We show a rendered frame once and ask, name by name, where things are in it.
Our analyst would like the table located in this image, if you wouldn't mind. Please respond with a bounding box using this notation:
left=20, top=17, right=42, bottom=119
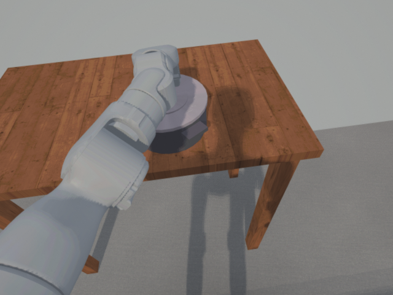
left=0, top=39, right=324, bottom=274

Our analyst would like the lid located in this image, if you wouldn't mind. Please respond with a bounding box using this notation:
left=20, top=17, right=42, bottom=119
left=155, top=74, right=208, bottom=133

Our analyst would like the pot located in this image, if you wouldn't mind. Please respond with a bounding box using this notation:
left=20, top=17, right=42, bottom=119
left=148, top=109, right=208, bottom=154

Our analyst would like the robot left upper arm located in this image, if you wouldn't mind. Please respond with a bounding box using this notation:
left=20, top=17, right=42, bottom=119
left=0, top=128, right=149, bottom=295

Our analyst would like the left robot forearm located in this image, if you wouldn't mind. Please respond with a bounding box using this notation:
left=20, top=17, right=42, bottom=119
left=61, top=49, right=177, bottom=179

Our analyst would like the left robot hand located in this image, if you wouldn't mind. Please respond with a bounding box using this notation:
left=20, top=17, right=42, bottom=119
left=131, top=45, right=181, bottom=87

